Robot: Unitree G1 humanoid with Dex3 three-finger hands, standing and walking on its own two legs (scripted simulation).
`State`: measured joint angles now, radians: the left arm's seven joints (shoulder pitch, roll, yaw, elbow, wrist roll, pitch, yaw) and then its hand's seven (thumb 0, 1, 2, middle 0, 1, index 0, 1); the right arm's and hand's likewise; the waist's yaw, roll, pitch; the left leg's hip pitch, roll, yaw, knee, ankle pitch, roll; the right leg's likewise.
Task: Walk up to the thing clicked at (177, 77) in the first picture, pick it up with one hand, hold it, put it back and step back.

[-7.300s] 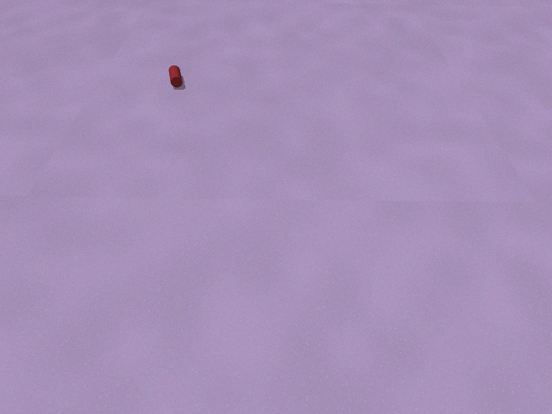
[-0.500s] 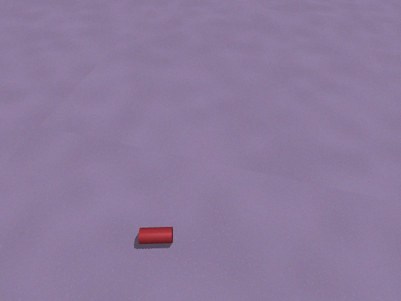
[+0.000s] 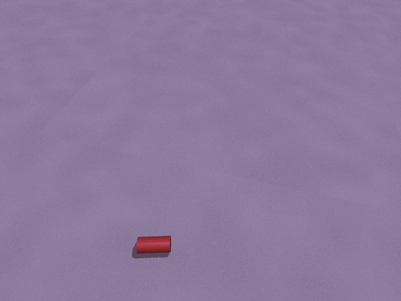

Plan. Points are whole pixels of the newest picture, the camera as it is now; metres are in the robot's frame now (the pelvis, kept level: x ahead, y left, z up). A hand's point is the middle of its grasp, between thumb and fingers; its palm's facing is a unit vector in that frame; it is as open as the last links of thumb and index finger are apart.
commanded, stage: walk up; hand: left
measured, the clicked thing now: (154, 244) +0.49 +0.22 -0.74
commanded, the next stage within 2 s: stand in 0.52 s
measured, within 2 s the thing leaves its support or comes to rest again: neither
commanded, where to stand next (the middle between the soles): +0.10 +0.01 m, yaw -2 degrees
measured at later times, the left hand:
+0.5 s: hand out of the picture +0.09 +0.25 -0.15, palm faces -0.03 -0.93 -0.36, open 7.4 cm
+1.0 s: hand out of the picture +0.09 +0.24 -0.15, palm faces -0.03 -0.94 -0.34, open 7.4 cm
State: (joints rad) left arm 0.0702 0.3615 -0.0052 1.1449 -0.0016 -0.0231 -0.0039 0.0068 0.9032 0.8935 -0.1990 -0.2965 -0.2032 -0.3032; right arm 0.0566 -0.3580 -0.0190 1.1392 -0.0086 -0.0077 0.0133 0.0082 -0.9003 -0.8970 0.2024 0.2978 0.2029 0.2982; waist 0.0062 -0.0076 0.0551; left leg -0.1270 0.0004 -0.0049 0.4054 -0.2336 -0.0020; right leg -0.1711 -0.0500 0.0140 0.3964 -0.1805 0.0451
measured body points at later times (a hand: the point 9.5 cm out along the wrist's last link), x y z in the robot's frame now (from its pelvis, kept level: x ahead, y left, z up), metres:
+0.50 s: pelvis +0.01 -0.01 +0.00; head +0.02 -0.01 +0.45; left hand +0.09 +0.30 -0.13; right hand +0.07 -0.31 -0.14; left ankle -0.01 +0.12 -0.74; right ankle +0.02 -0.15 -0.74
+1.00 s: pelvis +0.00 -0.01 +0.00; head +0.00 -0.01 +0.45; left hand +0.09 +0.29 -0.13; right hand +0.08 -0.31 -0.13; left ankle -0.01 +0.12 -0.74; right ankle +0.02 -0.15 -0.74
